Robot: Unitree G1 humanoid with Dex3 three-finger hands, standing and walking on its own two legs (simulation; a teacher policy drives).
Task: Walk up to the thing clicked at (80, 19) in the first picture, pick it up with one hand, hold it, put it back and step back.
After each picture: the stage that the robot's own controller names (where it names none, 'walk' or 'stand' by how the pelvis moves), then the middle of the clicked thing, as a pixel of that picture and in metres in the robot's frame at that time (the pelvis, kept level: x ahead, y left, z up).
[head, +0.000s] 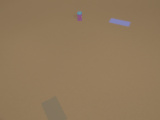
stand; (79, 16) +1.93 +0.03 -0.72
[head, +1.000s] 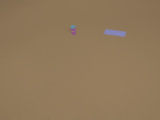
walk; (73, 30) +1.80 +0.22 -0.71
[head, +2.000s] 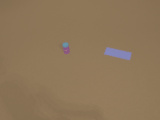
walk; (66, 48) +1.24 +0.28 -0.72
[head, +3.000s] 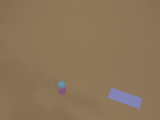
walk; (62, 87) +0.78 +0.23 -0.70
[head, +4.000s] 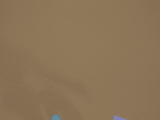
stand; out of the picture +0.44 +0.20 -0.70
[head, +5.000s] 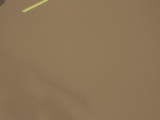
stand; out of the picture +0.40 +0.22 -0.72
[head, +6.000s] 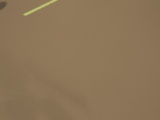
stand; out of the picture +0.38 +0.22 -0.73
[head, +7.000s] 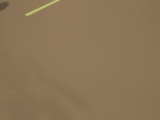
stand; out of the picture +0.38 +0.22 -0.73
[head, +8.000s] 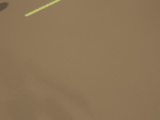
stand; out of the picture +0.38 +0.22 -0.73
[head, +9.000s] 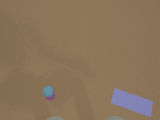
go down; (49, 93) +0.44 +0.20 -0.55
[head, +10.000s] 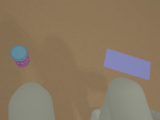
go down; (20, 56) +0.47 +0.25 -0.30
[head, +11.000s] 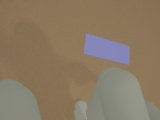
close in; out of the picture +0.45 +0.28 -0.25
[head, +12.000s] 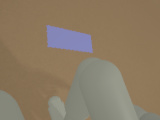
close; out of the picture +0.44 +0.31 -0.22
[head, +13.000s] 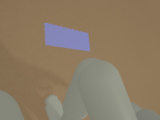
lift; out of the picture +0.43 +0.31 -0.23
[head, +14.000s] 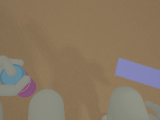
lift; (19, 82) +0.33 +0.23 -0.08
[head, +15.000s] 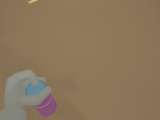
hold; (42, 98) +0.32 +0.16 +0.00
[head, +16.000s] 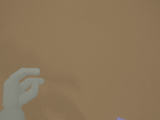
hold; out of the picture +0.14 +0.12 -0.66
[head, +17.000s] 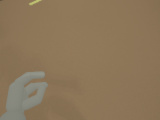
stand; out of the picture +0.13 +0.12 -0.66
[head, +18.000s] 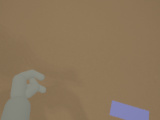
crouch; out of the picture +0.16 +0.11 -0.60
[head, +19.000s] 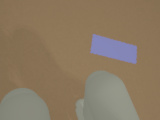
lower; (31, 114) +0.25 +0.12 -0.26
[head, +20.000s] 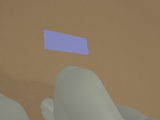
lower; out of the picture +0.25 +0.14 -0.21
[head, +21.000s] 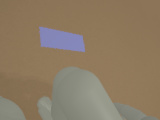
lower; out of the picture +0.25 +0.15 -0.22
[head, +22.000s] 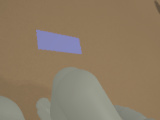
lower; out of the picture +0.25 +0.15 -0.22
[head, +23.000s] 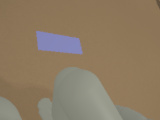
lower; out of the picture +0.25 +0.16 -0.21
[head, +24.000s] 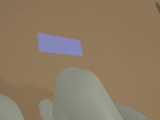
open; out of the picture +0.25 +0.15 -0.21
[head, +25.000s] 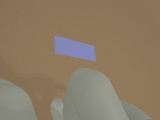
withdraw; out of the picture +0.25 +0.15 -0.22
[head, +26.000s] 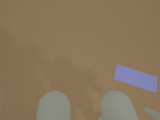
stand; (62, 118) +0.27 +0.11 -0.37
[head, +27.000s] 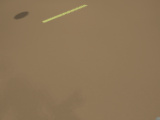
walk; out of the picture +0.29 +0.11 -0.61
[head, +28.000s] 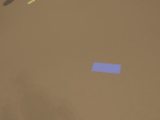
walk; out of the picture +0.34 +0.24 -0.69
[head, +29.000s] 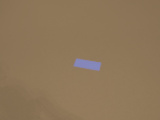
stand; out of the picture +0.44 +0.24 -0.74
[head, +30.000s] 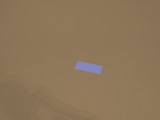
stand; out of the picture +0.41 +0.19 -0.75
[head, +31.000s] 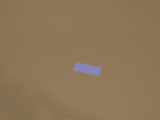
stand; out of the picture +0.41 +0.16 -0.75
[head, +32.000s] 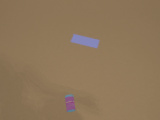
walk; (70, 103) +0.48 +0.08 -0.72
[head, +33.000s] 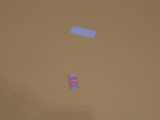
walk; (73, 82) +0.71 +0.06 -0.73
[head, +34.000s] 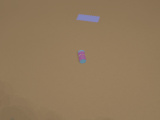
stand; (82, 56) +1.03 +0.10 -0.73
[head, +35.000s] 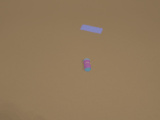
stand; (87, 64) +1.04 -0.03 -0.74
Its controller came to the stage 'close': yes
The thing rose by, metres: 0.68
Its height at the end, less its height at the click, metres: -0.02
